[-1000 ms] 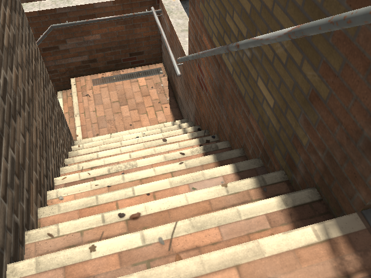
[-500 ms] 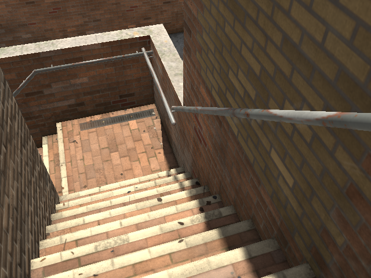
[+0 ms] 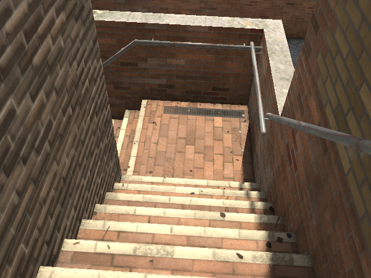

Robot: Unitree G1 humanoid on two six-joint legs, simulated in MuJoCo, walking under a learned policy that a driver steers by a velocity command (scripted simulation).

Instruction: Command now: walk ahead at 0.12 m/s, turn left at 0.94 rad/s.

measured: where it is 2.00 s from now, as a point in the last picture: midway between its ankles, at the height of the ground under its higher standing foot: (193, 247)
